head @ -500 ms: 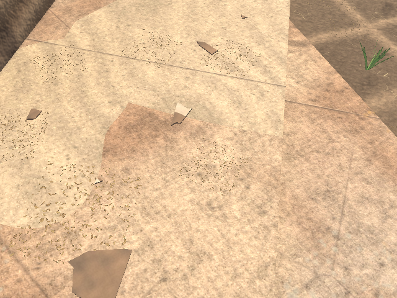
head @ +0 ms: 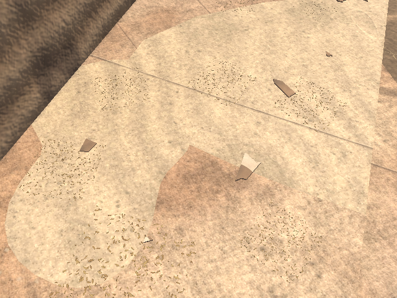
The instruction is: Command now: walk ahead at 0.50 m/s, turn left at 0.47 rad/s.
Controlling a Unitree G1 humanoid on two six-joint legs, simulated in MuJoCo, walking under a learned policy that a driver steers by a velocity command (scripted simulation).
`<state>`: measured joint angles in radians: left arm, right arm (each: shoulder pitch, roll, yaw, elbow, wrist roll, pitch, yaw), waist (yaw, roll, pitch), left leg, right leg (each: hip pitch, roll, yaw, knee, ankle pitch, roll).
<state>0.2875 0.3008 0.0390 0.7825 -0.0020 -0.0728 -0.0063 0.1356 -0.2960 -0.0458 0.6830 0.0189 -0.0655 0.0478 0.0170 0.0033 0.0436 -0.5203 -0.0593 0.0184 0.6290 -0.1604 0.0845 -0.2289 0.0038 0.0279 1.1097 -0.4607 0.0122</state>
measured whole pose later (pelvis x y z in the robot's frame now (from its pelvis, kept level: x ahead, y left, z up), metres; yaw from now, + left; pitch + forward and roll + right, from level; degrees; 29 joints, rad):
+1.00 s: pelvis +0.51 +0.14 +0.00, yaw +35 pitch +2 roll -1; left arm 0.30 0.31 0.05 0.81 -0.01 -0.07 0.00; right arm 0.07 -0.30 -0.05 0.58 -0.01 -0.03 0.03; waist 0.06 0.01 0.07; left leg -0.51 -0.02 0.02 0.62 -0.14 0.07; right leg -0.22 -0.06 -0.04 1.06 -0.57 0.05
